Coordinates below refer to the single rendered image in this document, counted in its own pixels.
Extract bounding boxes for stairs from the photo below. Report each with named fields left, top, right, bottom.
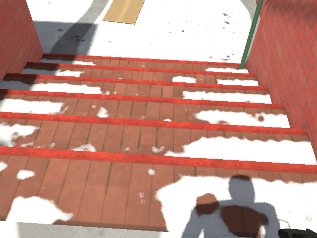
left=0, top=54, right=317, bottom=166

